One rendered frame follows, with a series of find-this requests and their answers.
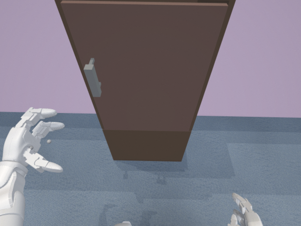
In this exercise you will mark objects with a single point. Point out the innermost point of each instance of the right robot hand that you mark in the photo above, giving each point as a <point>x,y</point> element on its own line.
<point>247,217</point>

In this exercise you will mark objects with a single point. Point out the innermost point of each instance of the left robot hand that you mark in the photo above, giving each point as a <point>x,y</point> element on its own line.
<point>19,139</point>

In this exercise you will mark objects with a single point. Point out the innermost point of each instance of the cupboard door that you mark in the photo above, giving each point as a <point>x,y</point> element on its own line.
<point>151,58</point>

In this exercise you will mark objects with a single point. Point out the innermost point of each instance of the handle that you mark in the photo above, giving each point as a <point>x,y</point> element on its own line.
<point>92,79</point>

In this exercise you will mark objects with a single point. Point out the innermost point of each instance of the robot left forearm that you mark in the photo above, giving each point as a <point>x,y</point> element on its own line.
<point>12,200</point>

